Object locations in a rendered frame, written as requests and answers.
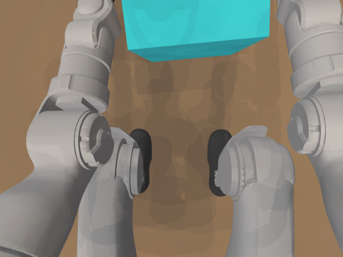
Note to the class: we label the right robot upper arm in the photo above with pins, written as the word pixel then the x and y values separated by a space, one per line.
pixel 315 128

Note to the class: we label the robot right forearm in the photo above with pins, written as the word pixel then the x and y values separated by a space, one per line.
pixel 314 37

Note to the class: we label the carton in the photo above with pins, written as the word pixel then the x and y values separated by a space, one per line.
pixel 166 30

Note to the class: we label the left robot upper arm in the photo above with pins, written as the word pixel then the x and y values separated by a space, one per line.
pixel 66 147

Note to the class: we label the left robot shin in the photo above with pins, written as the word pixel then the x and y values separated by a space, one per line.
pixel 120 133

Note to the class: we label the right robot thigh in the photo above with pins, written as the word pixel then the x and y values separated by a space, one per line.
pixel 263 216

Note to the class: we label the robot left forearm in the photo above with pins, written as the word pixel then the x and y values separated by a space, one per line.
pixel 86 59

